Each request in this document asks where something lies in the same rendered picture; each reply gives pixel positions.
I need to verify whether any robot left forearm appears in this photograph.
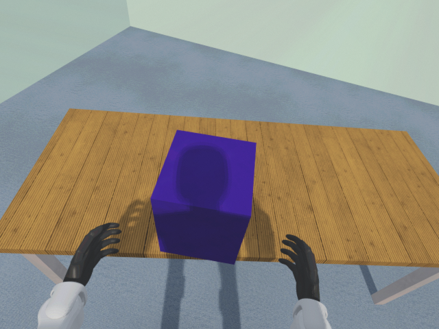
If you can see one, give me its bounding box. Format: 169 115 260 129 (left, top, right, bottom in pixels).
37 282 88 329

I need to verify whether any robot right hand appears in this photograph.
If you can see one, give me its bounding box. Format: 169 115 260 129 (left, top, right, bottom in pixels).
278 234 320 302

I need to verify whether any table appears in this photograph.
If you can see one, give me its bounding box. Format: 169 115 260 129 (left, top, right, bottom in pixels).
0 108 439 305

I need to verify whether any robot right forearm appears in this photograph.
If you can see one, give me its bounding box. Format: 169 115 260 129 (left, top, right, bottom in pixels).
290 298 332 329

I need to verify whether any carton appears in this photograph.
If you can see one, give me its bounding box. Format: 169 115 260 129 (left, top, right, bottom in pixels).
150 130 257 265

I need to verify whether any robot left hand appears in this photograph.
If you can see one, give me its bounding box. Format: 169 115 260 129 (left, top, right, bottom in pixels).
63 223 121 286

